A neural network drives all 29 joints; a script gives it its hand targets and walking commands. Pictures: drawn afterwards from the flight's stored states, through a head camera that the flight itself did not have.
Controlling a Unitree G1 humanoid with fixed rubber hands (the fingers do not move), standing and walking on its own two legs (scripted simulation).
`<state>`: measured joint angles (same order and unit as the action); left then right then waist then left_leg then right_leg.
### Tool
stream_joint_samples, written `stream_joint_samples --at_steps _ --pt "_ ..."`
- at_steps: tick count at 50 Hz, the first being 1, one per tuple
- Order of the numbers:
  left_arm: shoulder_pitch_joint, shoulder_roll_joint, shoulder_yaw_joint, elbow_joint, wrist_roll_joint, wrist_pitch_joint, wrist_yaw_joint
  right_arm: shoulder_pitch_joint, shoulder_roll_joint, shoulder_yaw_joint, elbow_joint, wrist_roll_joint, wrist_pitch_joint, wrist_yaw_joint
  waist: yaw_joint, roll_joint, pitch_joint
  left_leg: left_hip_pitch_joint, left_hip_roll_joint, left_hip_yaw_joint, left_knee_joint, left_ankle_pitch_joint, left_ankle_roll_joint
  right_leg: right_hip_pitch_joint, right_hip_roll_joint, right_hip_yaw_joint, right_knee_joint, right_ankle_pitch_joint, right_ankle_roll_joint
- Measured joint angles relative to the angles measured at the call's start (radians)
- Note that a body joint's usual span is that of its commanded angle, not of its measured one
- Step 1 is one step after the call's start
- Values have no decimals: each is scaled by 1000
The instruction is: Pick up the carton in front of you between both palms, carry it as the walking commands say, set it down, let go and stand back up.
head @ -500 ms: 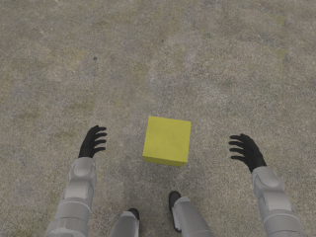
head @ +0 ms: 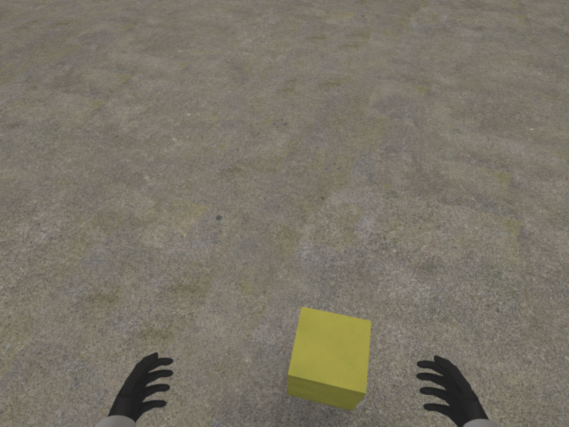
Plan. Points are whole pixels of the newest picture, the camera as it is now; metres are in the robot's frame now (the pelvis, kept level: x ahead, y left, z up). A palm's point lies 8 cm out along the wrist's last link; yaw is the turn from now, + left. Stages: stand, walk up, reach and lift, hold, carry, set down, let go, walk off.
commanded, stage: let go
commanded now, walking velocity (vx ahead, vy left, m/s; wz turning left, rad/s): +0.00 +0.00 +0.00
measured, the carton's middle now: (327, 359) +0.40 -0.11 -0.65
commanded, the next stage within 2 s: stand in 0.34 s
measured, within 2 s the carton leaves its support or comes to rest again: neither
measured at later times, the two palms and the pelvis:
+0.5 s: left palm out of the picture +0.14 +0.25 -0.08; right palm out of the picture +0.14 -0.29 -0.09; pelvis +0.00 -0.02 -0.01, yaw +1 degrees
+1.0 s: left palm out of the picture +0.12 +0.26 -0.09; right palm out of the picture +0.14 -0.32 -0.10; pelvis +0.01 -0.03 -0.01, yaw +2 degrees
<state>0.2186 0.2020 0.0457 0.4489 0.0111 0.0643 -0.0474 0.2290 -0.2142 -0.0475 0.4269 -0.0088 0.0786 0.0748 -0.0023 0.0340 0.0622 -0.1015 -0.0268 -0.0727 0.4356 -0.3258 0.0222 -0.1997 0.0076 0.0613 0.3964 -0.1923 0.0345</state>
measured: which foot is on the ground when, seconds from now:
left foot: down 0.00-1.00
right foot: down 0.00-1.00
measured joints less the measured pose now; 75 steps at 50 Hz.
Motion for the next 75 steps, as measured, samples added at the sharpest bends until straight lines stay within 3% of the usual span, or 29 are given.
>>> stream_joint_samples --at_steps 8,17,23,30,49,75 --pt "2 1 -10 -15 -8 35 -14 -8 1 -6 2 -8 31 -2 6 1 20 49 6 -3 -2 -10 -4 47 4 -7 6 -15 -5" --pt "3 -4 -23 26 -14 6 27 6 -20 6 -32 -10 105 -54 1 -10 -14 16 20 4 30 -25 -21 -1 21 -4 62 -38 -22" --pt "-30 51 -7 187 37 -26 58 -3 -81 0 104 -36 5 -82 -3 10 -56 -60 19 -10 103 -55 -30 -74 21 -22 136 -71 -29" --pt "-27 114 21 274 36 -51 56 13 -131 -4 198 -38 -47 -81 1 23 -58 -66 19 -22 117 -70 -36 -84 19 -37 170 -100 -39" --pt "-75 110 -1 384 24 -63 66 -13 -141 17 298 -25 -69 -105 12 11 -43 -16 29 -33 63 -49 -47 -35 19 -56 130 -92 -49" --pt "-93 146 -10 512 14 -68 56 -28 -162 32 430 -20 -85 -100 13 -3 -37 28 27 -12 -20 17 -45 2 11 -40 57 -29 -44"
